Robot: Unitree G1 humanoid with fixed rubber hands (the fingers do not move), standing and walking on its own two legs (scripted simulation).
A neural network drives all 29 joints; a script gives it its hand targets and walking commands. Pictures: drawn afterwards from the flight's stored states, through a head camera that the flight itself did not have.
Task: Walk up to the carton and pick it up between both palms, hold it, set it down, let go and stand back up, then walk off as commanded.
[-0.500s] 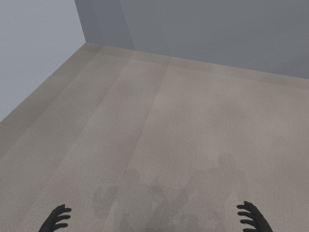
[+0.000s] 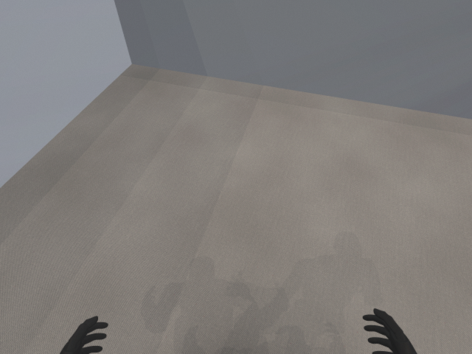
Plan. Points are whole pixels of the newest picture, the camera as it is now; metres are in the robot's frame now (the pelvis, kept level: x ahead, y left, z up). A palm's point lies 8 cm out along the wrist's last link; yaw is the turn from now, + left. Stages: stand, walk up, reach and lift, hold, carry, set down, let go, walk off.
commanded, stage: walk up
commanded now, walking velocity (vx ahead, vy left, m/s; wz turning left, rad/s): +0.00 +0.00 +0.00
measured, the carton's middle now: out of the picture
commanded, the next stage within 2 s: none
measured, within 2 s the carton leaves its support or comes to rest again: neither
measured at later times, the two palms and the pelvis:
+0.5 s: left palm out of the picture +0.10 +0.23 -0.07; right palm out of the picture +0.06 -0.40 -0.10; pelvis -0.06 -0.07 -0.01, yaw -12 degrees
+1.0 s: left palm out of the picture +0.07 +0.14 -0.07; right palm out of the picture -0.16 -0.47 -0.04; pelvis -0.15 -0.11 +0.02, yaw -27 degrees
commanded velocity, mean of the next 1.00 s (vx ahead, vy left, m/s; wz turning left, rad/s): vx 0.00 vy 0.00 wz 0.00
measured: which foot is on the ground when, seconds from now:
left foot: down 0.00-0.44, up 0.46-0.74, down 0.76-1.00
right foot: down 0.00-0.18, up 0.20-0.40, down 0.42-0.78, up 0.80-1.00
